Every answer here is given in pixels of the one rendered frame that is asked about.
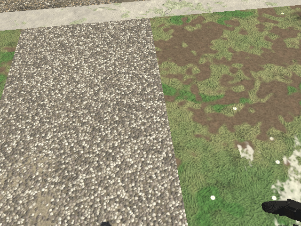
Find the right robot hand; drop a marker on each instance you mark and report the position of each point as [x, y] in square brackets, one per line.
[290, 209]

